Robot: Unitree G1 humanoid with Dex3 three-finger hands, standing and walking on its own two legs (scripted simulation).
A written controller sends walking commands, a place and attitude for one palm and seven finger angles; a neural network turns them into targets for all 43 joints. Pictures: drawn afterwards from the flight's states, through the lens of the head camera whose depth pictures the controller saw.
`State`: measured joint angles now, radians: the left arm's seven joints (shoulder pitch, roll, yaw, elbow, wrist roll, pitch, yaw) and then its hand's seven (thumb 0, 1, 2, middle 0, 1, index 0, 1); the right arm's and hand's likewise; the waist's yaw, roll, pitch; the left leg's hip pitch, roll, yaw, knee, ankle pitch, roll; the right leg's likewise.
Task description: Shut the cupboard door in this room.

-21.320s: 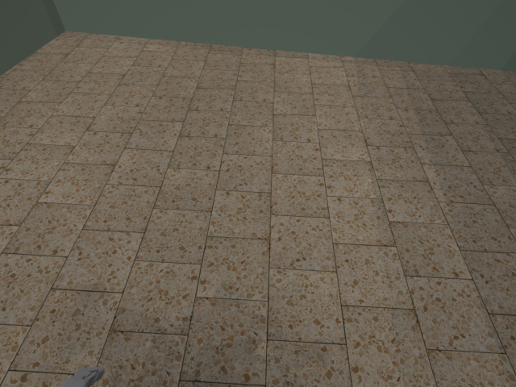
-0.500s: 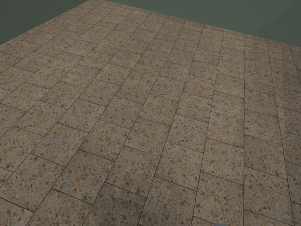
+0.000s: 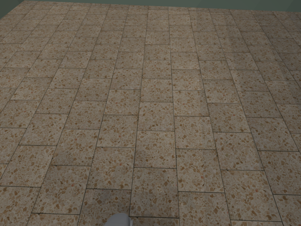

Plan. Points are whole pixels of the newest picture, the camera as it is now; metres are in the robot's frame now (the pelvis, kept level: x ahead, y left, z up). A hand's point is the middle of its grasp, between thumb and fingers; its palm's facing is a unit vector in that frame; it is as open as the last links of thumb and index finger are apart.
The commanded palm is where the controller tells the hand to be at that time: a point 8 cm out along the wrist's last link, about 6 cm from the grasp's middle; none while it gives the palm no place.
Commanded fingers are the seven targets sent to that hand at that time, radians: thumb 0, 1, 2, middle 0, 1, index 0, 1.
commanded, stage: turn or walk to find it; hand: left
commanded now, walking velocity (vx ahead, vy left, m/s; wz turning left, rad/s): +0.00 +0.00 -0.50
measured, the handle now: out of the picture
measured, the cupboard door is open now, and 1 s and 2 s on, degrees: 87 87 87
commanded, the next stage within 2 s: none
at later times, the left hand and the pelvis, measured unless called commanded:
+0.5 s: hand out of the picture +0.11 +0.24 -0.17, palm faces -0.25 -0.94 -0.22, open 7.4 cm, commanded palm none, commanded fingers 0.00 0.90 0.90 -0.20 -0.30 -0.20 -0.30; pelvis -0.02 +0.05 +0.00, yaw -17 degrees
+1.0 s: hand out of the picture +0.11 +0.14 -0.16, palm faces -0.46 -0.86 -0.23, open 7.4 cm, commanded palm none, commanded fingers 0.00 0.90 0.90 -0.20 -0.30 -0.20 -0.30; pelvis -0.04 +0.01 +0.00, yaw -30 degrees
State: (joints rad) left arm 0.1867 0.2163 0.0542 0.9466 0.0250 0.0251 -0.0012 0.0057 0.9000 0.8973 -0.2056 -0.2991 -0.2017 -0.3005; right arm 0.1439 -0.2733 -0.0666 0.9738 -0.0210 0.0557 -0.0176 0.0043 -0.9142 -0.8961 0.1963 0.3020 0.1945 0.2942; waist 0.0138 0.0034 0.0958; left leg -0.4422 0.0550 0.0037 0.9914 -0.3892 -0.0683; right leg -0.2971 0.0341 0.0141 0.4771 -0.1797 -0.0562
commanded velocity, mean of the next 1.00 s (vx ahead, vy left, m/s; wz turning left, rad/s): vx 0.00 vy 0.00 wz -0.50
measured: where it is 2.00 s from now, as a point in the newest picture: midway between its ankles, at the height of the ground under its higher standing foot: outside the picture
